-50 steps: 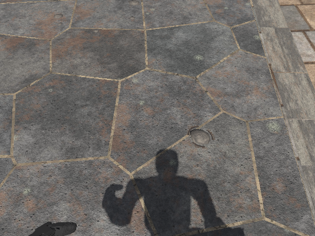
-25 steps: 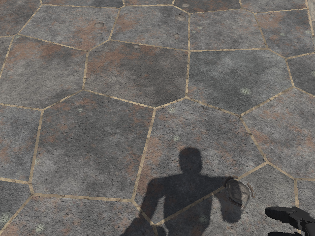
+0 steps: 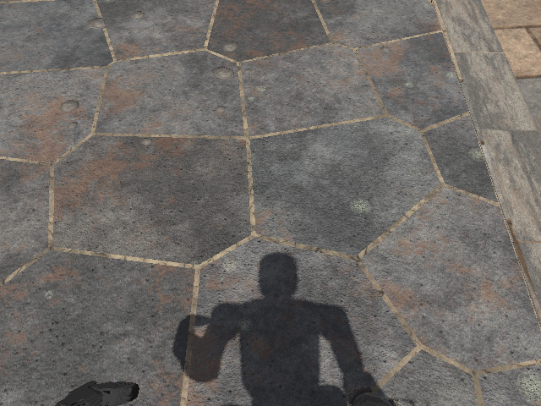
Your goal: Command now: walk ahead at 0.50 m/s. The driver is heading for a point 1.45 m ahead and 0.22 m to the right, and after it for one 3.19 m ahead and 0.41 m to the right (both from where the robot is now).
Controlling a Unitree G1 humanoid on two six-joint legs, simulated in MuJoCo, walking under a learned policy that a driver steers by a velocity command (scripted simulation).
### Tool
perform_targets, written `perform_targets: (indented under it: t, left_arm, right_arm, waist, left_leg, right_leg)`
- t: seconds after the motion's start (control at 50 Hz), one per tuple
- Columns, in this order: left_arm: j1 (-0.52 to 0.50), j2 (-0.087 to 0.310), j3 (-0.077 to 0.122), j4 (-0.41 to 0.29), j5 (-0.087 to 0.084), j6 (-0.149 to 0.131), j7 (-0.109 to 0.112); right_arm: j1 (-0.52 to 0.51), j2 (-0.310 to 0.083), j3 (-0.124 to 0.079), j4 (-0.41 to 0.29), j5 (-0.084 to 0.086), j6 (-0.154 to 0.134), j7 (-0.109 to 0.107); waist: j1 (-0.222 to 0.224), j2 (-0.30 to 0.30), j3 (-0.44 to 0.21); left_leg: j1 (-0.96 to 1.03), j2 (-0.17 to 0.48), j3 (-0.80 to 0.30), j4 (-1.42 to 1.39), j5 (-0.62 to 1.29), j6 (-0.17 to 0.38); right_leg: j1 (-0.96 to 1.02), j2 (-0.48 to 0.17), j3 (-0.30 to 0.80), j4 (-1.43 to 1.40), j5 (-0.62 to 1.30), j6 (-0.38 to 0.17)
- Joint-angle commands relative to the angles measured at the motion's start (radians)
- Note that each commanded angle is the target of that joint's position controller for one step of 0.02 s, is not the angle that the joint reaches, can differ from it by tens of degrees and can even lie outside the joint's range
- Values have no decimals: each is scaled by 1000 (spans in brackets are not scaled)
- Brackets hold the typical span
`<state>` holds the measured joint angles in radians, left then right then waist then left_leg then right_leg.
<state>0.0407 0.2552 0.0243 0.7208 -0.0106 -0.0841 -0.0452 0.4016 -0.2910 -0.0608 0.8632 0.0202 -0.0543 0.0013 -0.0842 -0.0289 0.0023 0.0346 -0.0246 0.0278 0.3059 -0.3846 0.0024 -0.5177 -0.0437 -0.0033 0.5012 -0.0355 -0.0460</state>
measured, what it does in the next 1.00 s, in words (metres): walks ahead: right foot, then left foot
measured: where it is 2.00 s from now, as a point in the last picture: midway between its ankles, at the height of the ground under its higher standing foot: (309, 186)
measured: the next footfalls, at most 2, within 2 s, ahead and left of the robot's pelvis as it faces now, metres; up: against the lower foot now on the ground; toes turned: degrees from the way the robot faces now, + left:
right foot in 0.02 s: +0.17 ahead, -0.12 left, +0.00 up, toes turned -2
left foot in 0.54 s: +0.46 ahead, +0.13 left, +0.00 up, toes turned +2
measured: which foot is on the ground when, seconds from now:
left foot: down 0.00-0.04, up 0.06-0.52, down 0.54-1.00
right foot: up 0.00-0.00, down 0.02-0.54, up 0.56-1.00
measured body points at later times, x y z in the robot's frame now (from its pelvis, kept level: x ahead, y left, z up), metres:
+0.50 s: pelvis +0.26 +0.00 +0.01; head +0.29 +0.01 +0.45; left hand +0.25 +0.29 -0.13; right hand +0.48 -0.23 -0.08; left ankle +0.42 +0.13 -0.71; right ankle +0.13 -0.12 -0.73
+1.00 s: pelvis +0.53 +0.02 +0.01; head +0.55 +0.01 +0.45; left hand +0.75 +0.22 -0.10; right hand +0.49 -0.26 -0.13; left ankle +0.42 +0.13 -0.73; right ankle +0.67 -0.15 -0.69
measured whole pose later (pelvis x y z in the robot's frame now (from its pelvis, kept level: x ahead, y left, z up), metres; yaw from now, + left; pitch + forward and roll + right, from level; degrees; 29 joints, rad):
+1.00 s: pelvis +0.53 +0.02 +0.01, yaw -13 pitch +1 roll +2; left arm 0.12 0.25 0.06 0.78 -0.02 -0.03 -0.04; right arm 0.30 -0.26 -0.07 0.91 0.00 -0.07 -0.01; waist -0.06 -0.03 0.03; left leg 0.09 -0.02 0.26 0.22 -0.32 0.01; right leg -0.65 -0.09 -0.01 0.68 0.01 -0.04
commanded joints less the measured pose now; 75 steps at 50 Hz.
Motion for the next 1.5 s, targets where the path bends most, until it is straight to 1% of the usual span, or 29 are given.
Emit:
perform_targets:
  t: [0.02, 0.04, 0.06, 0.08, 0.14, 0.22, 0.34, 0.46, 0.5, 0.54, 0.56, 0.58, 0.6, 0.62, 0.66, 0.76, 0.88, 0.98, 1.04, 1.08, 1.1, 1.12, 1.14, 1.16, 1.2, 1.22, 1.32, 1.4, 1.5]
  left_arm:
    - [285, 213, 81, 17, 10, -15, 14]
    - [392, 320, 107, 33, 22, -7, 20]
    - [423, 249, 88, 42, 4, -2, 18]
    - [356, 200, 70, 34, 0, -1, 20]
    - [191, 119, 44, 11, 18, -3, 16]
    - [188, 143, 54, 36, 14, -23, 19]
    - [272, 177, 62, 88, 1, -11, 40]
    - [340, 200, 73, 144, -13, 16, 48]
    - [322, 213, 78, 149, -14, 26, 52]
    - [312, 174, 61, 144, -8, 34, 53]
    - [376, 88, 33, 115, 11, 23, 50]
    - [436, 36, 15, 124, 2, 3, 46]
    - [351, 150, 46, 121, -28, -7, 43]
    - [277, 173, 55, 95, -40, -10, 43]
    - [250, 151, 63, 98, -22, 4, 51]
    - [257, 84, 65, 96, -20, 53, 55]
    - [97, 53, 53, 38, -8, 43, 25]
    - [-34, 44, 43, -42, -9, 44, -6]
    - [10, 81, 62, -64, -11, 50, -17]
    - [221, 153, 104, -23, -16, 54, -10]
    - [388, 228, 140, 20, -16, 61, 10]
    - [384, 339, 158, 27, -25, 59, 23]
    - [406, 282, 135, -8, -12, 41, 18]
    - [374, 219, 116, -4, -2, 27, 15]
    - [235, 145, 93, -22, -7, 16, 17]
    - [190, 113, 80, -39, 5, 14, 22]
    - [230, 156, 83, -14, 5, 4, 45]
    - [264, 157, 77, 13, 6, 3, 52]
    - [319, 166, 78, 71, 9, 4, 48]
  right_arm:
    - [-34, -127, -19, -59, -12, 1, -12]
    - [71, -27, 14, -87, -20, -19, -6]
    - [53, -55, 11, -72, -13, -41, 0]
    - [-30, -135, -11, -92, 14, -53, 8]
    - [-124, -113, -16, -109, -6, -42, 0]
    - [-116, -63, -9, -104, -15, -9, -8]
    - [-318, -28, 6, -151, -14, -23, 7]
    - [-434, -51, 6, -200, -3, -37, 38]
    - [-379, -76, -4, -189, -5, -41, 41]
    - [-125, -153, -46, -117, -15, -45, 27]
    - [18, -248, -68, -99, -36, -43, 17]
    - [59, -241, -65, -86, -26, -36, 21]
    - [31, -160, -43, -88, -19, -36, 18]
    - [-45, -133, -32, -97, -16, -38, 15]
    - [-165, -73, -16, -104, -27, -47, 17]
    - [-194, -76, -25, -64, -41, -71, 9]
    - [-158, -112, -33, -28, -34, -56, -17]
    - [-83, -142, -47, 11, -14, -20, -22]
    - [-113, -180, -59, 4, -2, 2, -29]
    - [-150, -199, -62, -6, 6, 16, -34]
    - [-154, -182, -54, -18, -3, 10, -36]
    - [-63, -20, -6, -70, -46, -16, -18]
    - [-130, -60, -3, -88, -11, -64, -2]
    - [-244, -115, -18, -120, 29, -90, 8]
    - [-250, -113, -19, -105, 0, -102, -1]
    - [-222, -125, -28, -92, -11, -89, -1]
    - [-264, -66, -15, -105, -30, -41, -3]
    - [-368, -44, 0, -117, -13, -44, 11]
    - [-461, -57, 5, -153, 4, -49, 37]
  waist:
    - [194, 56, -197]
    - [177, -176, -343]
    - [199, -229, -402]
    - [195, -148, -246]
    - [107, -55, -41]
    - [66, -51, -11]
    - [131, -29, 35]
    - [153, -39, 68]
    - [113, -55, 35]
    - [-10, -19, -129]
    - [-24, 151, -297]
    - [-13, 330, -394]
    - [-38, 216, -281]
    - [-17, 175, -155]
    - [46, 136, -44]
    - [94, 108, 15]
    - [47, 74, 66]
    - [7, 61, 108]
    - [64, 108, 45]
    - [192, 115, -72]
    - [270, 47, -159]
    - [152, -233, -218]
    - [194, -138, -369]
    - [219, -76, -241]
    - [127, 34, -89]
    - [93, 16, -71]
    - [85, 0, -11]
    - [140, -32, 17]
    - [179, -25, 70]
  left_leg:
    - [-159, 174, -49, 389, 660, 100]
    - [-576, 16, 10, 789, 255, 19]
    - [-735, -20, -122, 940, -193, 15]
    - [-829, 42, -141, 1008, -148, 28]
    - [-728, 155, -101, 853, 64, 29]
    - [-679, 169, -87, 739, 182, -6]
    - [-671, 137, -52, 376, 464, -17]
    - [-669, 106, -53, 223, 385, 26]
    - [-571, 79, -28, 196, 316, 53]
    - [-170, 69, -22, 180, 333, 106]
    - [220, 318, -337, 201, 304, 211]
    - [366, 444, -693, 52, 110, 290]
    - [275, 413, -634, 11, -10, 244]
    - [136, 389, -495, -16, 15, 207]
    - [-84, 317, -309, -92, 147, 174]
    - [-189, 280, -73, -177, 384, 177]
    - [-124, 262, 98, -200, 458, 153]
    - [59, 319, 153, -133, 582, 145]
    - [107, 323, 194, 28, 1007, 115]
    - [41, 288, 221, 333, 1152, 80]
    - [-166, 244, 222, 612, 915, 35]
    - [-643, 43, 168, 979, -68, -30]
    - [-783, -20, -89, 1123, -223, -22]
    - [-870, 39, -124, 1108, -131, 8]
    - [-777, 123, -112, 925, 14, 20]
    - [-698, 151, -113, 872, 54, 12]
    - [-657, 159, -66, 637, 221, -52]
    - [-624, 133, -35, 369, 507, -37]
    - [-705, 109, -41, 253, 508, 17]
  right_leg:
    - [472, -51, 50, 11, 21, -94]
    - [872, -303, 484, -26, -97, -253]
    - [923, -353, 736, -167, -225, -296]
    - [809, -322, 611, -188, -297, -245]
    - [429, -208, 333, -278, -140, -182]
    - [321, -179, 204, -362, 18, -204]
    - [367, -140, 79, -381, 50, -160]
    - [531, -217, 101, -306, 61, -138]
    - [563, -222, 99, -233, 200, -118]
    - [448, -129, 44, 84, 352, -68]
    - [121, -17, -14, 459, 33, -8]
    - [-129, 98, 70, 685, -556, 18]
    - [-223, 43, 150, 784, -530, 7]
    - [-255, -5, 124, 776, -432, -3]
    - [-169, -74, 114, 684, -283, 6]
    - [-147, -93, 128, 600, -121, 32]
    - [-163, -74, 51, 283, 114, 34]
    - [-221, -56, -19, 154, 29, -4]
    - [-80, 21, -100, 142, -113, -56]
    - [217, 100, -130, 87, -127, -113]
    - [517, 66, -13, 29, -97, -161]
    - [865, -196, 514, -21, -186, -334]
    - [952, -296, 846, -188, -319, -413]
    - [877, -270, 712, -221, -255, -349]
    - [588, -189, 467, -224, -63, -275]
    - [490, -165, 396, -242, 33, -261]
    - [331, -116, 232, -316, 216, -242]
    - [345, -75, 114, -335, 125, -172]
    - [525, -159, 96, -328, 93, -155]
Keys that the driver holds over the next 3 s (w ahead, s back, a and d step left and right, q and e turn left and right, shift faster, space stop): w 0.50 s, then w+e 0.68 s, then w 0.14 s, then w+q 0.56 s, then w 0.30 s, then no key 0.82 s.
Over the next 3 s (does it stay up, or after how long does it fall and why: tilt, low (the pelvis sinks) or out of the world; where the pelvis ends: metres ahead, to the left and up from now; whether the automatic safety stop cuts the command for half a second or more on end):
stays up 1.40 -0.19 0.00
